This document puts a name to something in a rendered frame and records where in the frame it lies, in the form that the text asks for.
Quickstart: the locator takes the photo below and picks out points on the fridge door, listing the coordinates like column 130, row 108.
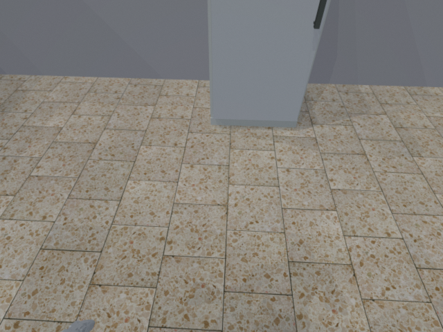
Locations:
column 262, row 53

